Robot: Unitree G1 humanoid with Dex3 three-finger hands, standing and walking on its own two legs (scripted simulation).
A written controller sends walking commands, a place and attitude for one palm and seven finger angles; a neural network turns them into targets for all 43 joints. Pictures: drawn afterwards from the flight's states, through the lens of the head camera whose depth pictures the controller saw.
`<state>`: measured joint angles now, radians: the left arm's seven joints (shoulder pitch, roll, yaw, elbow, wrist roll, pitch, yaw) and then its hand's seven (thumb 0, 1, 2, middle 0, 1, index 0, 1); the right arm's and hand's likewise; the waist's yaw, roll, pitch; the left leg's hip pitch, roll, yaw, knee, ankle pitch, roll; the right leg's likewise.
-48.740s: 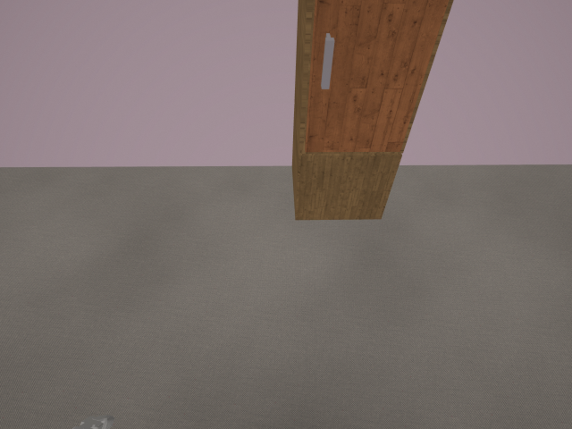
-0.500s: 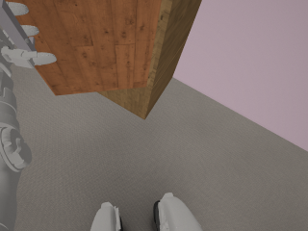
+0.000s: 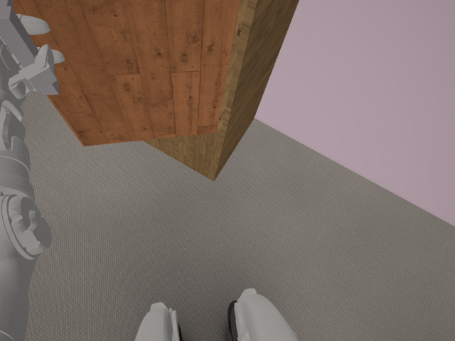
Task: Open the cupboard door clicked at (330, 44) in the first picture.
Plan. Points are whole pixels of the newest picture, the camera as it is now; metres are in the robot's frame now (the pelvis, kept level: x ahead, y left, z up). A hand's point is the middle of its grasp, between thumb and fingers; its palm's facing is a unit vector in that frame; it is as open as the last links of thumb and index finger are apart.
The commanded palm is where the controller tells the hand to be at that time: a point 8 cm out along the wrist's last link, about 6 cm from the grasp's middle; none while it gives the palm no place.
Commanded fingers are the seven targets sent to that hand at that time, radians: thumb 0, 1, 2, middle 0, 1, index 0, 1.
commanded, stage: pull the door open along its arc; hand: left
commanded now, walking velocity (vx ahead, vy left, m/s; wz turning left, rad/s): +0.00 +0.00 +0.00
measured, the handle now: (30, 46) +0.58 +0.25 +0.08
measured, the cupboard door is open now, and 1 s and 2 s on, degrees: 40 76 87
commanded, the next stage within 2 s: open thumb and fingers to let go in 1.16 s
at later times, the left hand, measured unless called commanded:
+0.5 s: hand (53, 97) +0.49 +0.21 +0.08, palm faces +0.05 -1.00 +0.00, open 5.9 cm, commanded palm +0.42 +0.25 +0.08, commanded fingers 0.00 0.90 0.90 -0.40 -1.35 -0.40 -1.35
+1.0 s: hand (122, 170) +0.37 +0.11 +0.09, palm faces +0.46 -0.89 +0.01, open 5.9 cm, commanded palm +0.30 +0.16 +0.08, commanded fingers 0.00 0.90 0.90 -0.40 -1.35 -0.40 -1.35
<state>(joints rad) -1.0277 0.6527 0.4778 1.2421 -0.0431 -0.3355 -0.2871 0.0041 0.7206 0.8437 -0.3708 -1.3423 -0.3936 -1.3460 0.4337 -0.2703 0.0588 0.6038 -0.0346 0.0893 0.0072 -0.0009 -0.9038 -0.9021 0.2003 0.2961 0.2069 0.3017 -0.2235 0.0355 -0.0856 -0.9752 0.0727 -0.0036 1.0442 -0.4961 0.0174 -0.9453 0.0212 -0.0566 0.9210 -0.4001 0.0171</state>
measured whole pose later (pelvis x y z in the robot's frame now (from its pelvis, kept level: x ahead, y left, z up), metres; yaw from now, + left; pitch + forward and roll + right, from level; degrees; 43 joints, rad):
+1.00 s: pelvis +0.02 -0.03 +0.02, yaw +3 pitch +13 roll +0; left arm -0.15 -0.05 0.03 0.32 0.02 -0.26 0.47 0.00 0.68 0.72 -0.36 -1.35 -0.38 -1.35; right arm 0.21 -0.18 0.00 0.55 -0.06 0.05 0.04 0.00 -0.91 -0.90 0.20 0.30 0.20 0.30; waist -0.02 0.02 -0.14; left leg -0.62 0.04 0.01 0.87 -0.47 -0.02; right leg -0.64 -0.01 -0.05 0.86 -0.44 -0.02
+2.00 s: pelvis -0.01 -0.04 +0.02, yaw +4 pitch +10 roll +0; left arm -0.17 -0.12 -0.11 0.38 0.09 -0.27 0.60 -0.01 -0.47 0.31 -0.26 -0.86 -0.25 -0.86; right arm 0.21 -0.19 -0.02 0.62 -0.08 0.01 0.01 0.01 -0.90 -0.90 0.20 0.30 0.20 0.30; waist -0.01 0.03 -0.12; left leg -0.65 0.03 -0.01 0.90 -0.43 -0.03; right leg -0.66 -0.02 -0.06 0.91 -0.42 -0.03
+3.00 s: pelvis +0.00 -0.03 +0.02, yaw +4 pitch +10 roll +0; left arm 0.23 0.11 -0.07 0.00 -0.10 -0.29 -0.03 -0.01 -0.50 0.30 -0.18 -0.32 -0.16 -0.31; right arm 0.24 -0.22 0.01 0.49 0.00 -0.06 -0.01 0.01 -0.90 -0.90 0.20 0.30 0.20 0.30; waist 0.01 0.04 -0.09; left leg -0.63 0.02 -0.01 0.93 -0.47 -0.02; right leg -0.64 -0.03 -0.06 0.93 -0.45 -0.01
